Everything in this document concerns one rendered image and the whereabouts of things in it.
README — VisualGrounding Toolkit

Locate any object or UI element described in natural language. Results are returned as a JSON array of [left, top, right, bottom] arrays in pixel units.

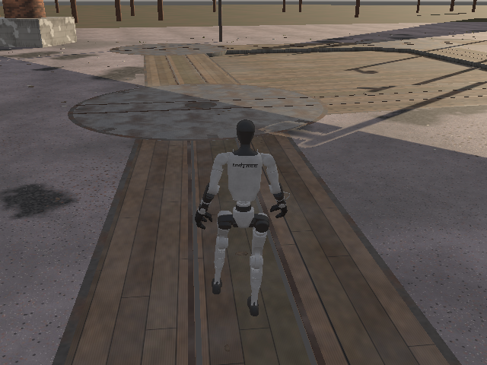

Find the left robot forearm
[[197, 183, 215, 214]]

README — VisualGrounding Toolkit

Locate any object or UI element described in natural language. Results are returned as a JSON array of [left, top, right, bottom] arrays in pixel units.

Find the robot right hand
[[270, 205, 288, 218]]

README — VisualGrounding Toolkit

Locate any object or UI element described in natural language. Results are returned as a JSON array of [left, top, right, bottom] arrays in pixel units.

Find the left robot shin
[[214, 236, 225, 284]]

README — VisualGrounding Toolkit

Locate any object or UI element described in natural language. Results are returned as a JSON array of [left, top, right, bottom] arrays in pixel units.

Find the robot left upper arm
[[207, 152, 230, 195]]

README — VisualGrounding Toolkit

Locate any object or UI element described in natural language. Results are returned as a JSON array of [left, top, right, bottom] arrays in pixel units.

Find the right robot forearm
[[273, 183, 286, 208]]

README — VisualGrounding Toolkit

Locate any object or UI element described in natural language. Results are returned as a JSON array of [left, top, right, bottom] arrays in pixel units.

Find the robot left thigh
[[217, 211, 233, 249]]

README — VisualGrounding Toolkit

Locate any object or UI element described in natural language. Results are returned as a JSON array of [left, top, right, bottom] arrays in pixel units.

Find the robot left hand
[[195, 210, 212, 229]]

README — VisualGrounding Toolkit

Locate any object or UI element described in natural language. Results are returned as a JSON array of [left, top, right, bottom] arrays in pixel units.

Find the robot right upper arm
[[261, 153, 281, 194]]

